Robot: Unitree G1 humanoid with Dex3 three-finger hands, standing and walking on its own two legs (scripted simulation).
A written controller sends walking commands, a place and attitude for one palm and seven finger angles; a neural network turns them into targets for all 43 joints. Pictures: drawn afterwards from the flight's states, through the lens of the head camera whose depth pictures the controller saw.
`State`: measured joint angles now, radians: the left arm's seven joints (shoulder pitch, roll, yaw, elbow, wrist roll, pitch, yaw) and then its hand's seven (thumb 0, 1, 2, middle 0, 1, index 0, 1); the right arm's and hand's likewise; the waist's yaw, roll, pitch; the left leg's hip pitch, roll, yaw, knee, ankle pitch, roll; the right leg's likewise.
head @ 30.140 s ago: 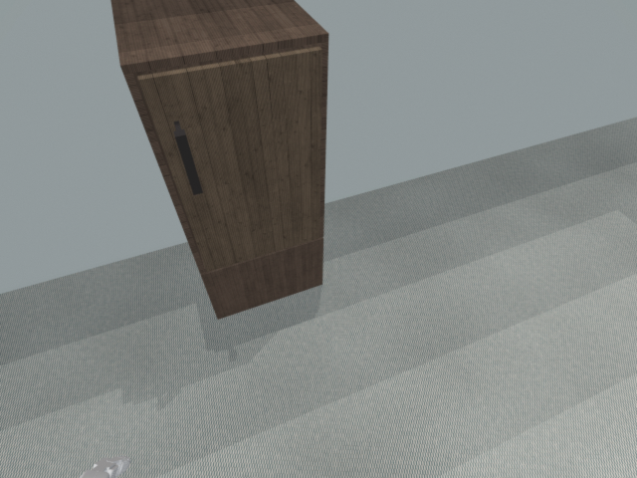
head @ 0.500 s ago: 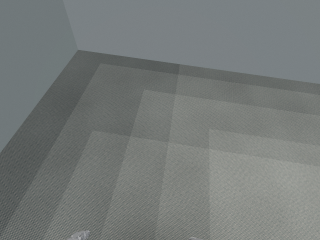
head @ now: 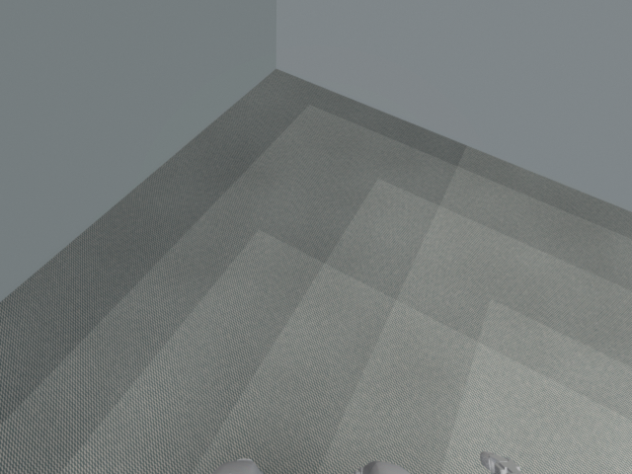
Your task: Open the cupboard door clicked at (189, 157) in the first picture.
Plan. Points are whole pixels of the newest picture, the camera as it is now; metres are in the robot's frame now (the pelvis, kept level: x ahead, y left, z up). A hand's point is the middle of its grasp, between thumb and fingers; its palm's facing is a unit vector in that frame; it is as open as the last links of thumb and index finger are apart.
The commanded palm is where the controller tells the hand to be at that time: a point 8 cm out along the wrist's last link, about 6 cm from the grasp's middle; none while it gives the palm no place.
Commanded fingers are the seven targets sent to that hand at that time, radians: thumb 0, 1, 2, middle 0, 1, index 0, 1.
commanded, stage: turn to face it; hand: left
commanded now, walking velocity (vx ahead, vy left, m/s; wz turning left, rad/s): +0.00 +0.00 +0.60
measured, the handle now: out of the picture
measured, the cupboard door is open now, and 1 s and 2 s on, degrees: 44 44 44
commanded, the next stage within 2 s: none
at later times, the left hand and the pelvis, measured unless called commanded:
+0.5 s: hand out of the picture +0.04 +0.15 -0.14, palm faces +0.30 -0.92 -0.24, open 7.4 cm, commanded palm none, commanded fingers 0.00 0.90 0.90 -0.20 -0.30 -0.20 -0.30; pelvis +0.03 -0.06 +0.02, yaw +19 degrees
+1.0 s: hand out of the picture +0.02 +0.18 -0.14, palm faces +0.56 -0.77 -0.29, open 7.4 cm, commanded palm none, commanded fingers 0.00 0.90 0.90 -0.20 -0.30 -0.20 -0.30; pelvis +0.05 -0.07 +0.01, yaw +36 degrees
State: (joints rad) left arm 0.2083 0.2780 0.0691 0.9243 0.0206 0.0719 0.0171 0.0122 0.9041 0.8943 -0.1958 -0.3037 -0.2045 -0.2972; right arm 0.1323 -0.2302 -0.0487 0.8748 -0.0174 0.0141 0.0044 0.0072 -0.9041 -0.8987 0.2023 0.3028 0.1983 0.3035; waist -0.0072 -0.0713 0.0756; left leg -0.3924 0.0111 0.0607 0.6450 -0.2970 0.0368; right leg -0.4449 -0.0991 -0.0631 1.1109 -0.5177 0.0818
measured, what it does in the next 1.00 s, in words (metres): steps on the spot, turning left: right foot, then left foot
